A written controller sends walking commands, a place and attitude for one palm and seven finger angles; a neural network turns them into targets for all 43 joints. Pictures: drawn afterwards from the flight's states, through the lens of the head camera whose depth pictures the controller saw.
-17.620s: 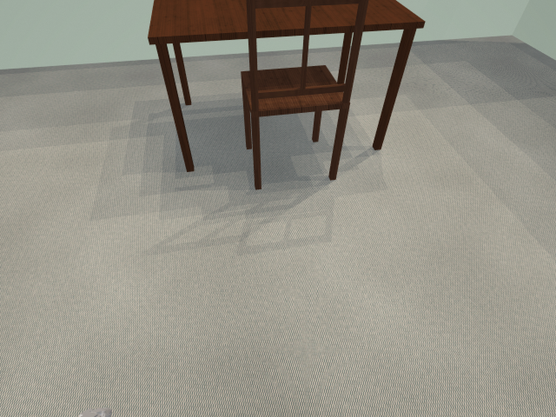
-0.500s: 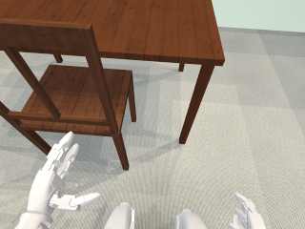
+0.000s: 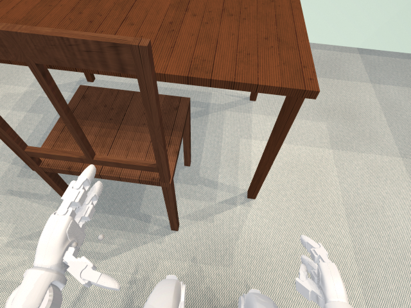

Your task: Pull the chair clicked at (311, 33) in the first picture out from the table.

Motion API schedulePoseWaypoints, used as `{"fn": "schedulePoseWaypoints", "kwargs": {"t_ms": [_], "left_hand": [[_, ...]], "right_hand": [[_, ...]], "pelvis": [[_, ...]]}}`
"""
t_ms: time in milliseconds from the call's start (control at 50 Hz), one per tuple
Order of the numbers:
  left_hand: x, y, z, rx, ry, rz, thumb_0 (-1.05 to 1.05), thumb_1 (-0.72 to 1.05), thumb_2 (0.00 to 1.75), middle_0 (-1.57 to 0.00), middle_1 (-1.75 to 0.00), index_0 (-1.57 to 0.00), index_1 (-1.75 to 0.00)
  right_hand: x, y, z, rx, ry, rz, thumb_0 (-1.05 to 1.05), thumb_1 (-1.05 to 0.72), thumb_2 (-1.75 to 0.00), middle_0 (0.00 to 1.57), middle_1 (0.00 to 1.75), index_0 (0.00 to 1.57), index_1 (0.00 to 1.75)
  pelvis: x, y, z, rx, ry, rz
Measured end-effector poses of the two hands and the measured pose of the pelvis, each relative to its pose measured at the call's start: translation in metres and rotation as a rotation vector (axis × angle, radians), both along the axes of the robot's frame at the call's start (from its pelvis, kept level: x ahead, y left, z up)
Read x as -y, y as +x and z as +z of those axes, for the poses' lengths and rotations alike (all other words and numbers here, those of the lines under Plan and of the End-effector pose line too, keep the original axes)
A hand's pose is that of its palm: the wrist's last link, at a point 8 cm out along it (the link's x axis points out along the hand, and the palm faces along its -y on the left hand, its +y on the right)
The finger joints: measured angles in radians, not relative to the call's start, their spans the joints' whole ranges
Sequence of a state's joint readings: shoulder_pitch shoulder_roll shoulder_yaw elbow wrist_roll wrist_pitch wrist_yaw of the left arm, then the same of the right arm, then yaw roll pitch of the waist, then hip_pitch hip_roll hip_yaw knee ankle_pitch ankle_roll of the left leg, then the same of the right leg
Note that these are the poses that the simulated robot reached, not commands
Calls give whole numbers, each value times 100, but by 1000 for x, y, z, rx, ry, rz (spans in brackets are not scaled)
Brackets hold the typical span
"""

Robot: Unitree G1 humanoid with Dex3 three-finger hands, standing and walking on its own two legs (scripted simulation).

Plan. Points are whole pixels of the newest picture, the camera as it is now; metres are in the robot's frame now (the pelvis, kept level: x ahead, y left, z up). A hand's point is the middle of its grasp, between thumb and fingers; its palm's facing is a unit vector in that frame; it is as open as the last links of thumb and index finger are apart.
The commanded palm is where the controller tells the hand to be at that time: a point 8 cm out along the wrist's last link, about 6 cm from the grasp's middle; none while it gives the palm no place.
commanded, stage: raise the hand toward the chair's back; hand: left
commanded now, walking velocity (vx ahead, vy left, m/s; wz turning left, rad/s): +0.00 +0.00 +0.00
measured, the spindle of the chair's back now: (68, 118) +0.49 +0.36 +0.02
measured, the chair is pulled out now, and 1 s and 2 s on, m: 0.00 0.00 0.00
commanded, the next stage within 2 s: aim the fingers beside a spindle in 0.64 s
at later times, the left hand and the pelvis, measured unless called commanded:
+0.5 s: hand (105, 224) +0.25 +0.19 +0.05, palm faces -0.06 -1.00 -0.06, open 16.9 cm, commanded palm +0.23 +0.25 +0.05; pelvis +0.01 -0.01 +0.01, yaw +0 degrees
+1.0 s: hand (120, 220) +0.26 +0.17 +0.04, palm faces -0.07 -1.00 -0.05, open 16.9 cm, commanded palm +0.25 +0.23 +0.04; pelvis +0.00 -0.02 +0.00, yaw +0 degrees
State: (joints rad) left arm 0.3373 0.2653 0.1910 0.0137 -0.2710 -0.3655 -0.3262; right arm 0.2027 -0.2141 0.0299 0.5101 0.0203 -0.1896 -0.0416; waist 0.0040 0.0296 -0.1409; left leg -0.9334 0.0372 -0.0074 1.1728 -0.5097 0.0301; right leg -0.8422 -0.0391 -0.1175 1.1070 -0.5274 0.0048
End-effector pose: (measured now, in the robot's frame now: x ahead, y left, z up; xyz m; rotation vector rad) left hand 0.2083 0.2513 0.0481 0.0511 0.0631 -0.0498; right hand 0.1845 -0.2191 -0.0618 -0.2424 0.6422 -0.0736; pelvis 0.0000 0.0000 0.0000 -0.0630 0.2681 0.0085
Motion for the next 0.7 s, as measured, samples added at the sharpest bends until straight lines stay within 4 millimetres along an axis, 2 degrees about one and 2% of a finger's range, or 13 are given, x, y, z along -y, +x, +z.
{"fn": "schedulePoseWaypoints", "kwargs": {"t_ms": [200,360,700], "left_hand": [[-10,18,6,-7,10,-13,-1,-50,30,-6,-8,-6,-8],[-5,23,5,-16,4,-19,-1,-50,30,-6,-8,-6,-8],[8,19,5,-6,12,-2,-1,-50,30,-6,-8,-6,-8]], "right_hand": [[13,-16,-3,-57,-21,-37,2,-90,-90,20,30,20,30],[27,-26,0,-74,-34,-72,2,-91,-90,20,30,20,30],[32,-17,-4,-58,-11,-60,2,-91,-90,20,30,20,30]], "pelvis": [[-1,4,4,0,2,-3],[1,6,7,-2,10,-11],[13,6,6,0,19,-6]]}}
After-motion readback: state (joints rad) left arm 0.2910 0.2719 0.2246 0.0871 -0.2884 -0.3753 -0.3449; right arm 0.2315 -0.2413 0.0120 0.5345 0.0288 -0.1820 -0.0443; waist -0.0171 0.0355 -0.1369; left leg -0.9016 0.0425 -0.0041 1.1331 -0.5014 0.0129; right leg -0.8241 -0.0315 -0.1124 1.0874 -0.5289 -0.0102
